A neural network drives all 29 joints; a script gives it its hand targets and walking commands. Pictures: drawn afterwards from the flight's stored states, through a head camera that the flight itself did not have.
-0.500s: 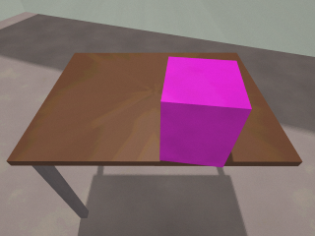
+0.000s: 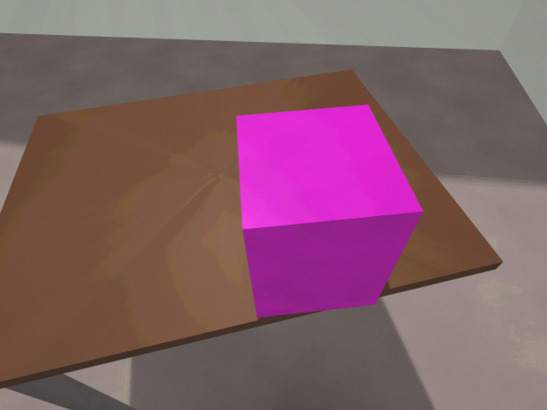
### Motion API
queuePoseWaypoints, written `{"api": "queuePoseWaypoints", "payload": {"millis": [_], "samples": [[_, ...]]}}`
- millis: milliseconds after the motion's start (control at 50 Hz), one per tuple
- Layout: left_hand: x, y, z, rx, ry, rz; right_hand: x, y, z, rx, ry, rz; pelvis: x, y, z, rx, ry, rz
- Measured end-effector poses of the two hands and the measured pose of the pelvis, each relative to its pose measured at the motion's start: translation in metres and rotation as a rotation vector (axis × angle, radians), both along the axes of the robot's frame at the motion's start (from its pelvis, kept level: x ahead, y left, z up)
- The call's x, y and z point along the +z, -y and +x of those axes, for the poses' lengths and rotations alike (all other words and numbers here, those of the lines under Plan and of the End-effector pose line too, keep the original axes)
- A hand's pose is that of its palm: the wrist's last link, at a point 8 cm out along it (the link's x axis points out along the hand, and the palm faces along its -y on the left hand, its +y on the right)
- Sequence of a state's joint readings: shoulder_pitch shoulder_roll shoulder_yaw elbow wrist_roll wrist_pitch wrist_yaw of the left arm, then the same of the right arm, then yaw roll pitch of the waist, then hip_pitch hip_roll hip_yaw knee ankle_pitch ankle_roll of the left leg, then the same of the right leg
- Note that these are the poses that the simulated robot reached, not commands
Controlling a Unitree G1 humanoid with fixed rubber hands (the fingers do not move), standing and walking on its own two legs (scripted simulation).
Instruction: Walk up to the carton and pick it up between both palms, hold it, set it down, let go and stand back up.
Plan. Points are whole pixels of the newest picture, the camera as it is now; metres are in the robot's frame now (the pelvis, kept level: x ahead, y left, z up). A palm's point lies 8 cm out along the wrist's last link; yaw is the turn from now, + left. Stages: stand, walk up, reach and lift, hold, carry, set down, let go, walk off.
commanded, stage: walk up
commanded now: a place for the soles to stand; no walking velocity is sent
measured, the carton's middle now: (310, 216) +0.41 -0.04 +0.06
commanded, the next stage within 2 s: reach and lift in 1.80 s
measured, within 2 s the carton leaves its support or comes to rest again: neither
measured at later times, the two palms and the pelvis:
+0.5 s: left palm out of the picture +0.03 +0.23 -0.12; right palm out of the picture +0.01 -0.27 -0.12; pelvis +0.00 -0.02 +0.01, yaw -2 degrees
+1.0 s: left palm out of the picture +0.01 +0.23 -0.12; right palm out of the picture -0.03 -0.26 -0.12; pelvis +0.00 -0.02 +0.01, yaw -3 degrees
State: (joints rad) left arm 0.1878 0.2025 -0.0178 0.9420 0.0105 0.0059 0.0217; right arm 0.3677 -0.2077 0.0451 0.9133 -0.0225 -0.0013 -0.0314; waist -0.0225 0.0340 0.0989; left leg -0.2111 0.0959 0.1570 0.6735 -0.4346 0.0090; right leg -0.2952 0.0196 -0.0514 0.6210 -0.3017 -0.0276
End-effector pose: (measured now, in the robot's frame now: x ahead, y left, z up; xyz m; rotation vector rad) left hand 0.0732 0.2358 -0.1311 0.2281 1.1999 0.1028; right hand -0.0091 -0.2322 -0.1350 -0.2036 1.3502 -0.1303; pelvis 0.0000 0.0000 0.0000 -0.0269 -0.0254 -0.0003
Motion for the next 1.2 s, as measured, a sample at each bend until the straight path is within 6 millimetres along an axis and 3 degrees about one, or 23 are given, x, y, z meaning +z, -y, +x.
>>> {"api": "queuePoseWaypoints", "payload": {"millis": [140, 280, 520, 700, 840, 1020, 1200], "samples": [[0.003, 0.001, 0.009, -0.013, 0.002, -0.004, 0.013, 0.008, 0.035, 0.03, 0.085, -0.016, 0.006, 0.003, 0.009, -0.007, -0.003, 0.025], [0.006, -0.001, -0.005, -0.021, -0.039, 0.016, 0.016, 0.021, 0.046, 0.027, 0.122, -0.026, 0.009, 0.009, 0.007, -0.019, 0.005, 0.03], [0.013, 0.003, -0.049, -0.003, -0.124, 0.042, 0.014, 0.036, 0.018, 0.018, 0.062, -0.015, 0.014, 0.022, -0.004, -0.035, 0.006, 0.036], [0.014, 0.006, -0.064, 0.006, -0.147, 0.038, 0.015, 0.038, -0.008, 0.009, 0.002, -0.016, 0.016, 0.025, -0.007, -0.039, 0.0, 0.033], [0.013, 0.006, -0.065, 0.0, -0.151, 0.035, 0.014, 0.034, -0.018, 0.0, -0.022, -0.013, 0.016, 0.023, -0.007, -0.043, -0.004, 0.033], [0.011, 0.002, -0.057, -0.016, -0.148, 0.038, 0.012, 0.029, -0.017, -0.017, -0.019, -0.01, 0.015, 0.02, -0.004, -0.058, -0.007, 0.035], [0.01, 0.006, -0.029, -0.073, -0.121, 0.064, 0.007, 0.044, -0.022, -0.052, -0.04, -0.034, 0.008, 0.029, 0.005, -0.07, 0.002, 0.046]]}}
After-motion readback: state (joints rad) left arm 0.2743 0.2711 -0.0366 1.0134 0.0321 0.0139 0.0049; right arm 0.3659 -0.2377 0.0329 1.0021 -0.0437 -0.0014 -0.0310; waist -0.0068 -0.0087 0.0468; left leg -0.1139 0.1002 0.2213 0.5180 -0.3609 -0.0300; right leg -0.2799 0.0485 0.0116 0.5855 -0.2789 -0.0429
